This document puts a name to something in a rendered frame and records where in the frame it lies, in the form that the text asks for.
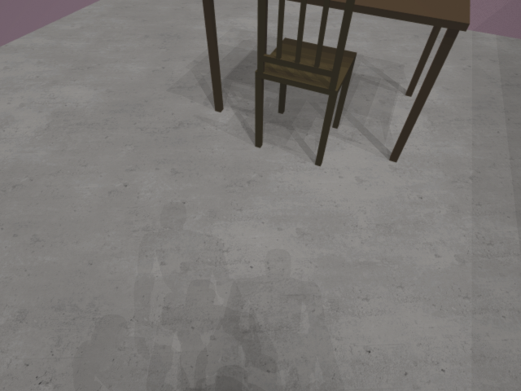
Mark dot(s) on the table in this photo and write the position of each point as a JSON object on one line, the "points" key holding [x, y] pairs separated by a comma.
{"points": [[451, 14]]}

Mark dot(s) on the chair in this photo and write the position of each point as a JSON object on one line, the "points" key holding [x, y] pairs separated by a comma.
{"points": [[309, 66]]}

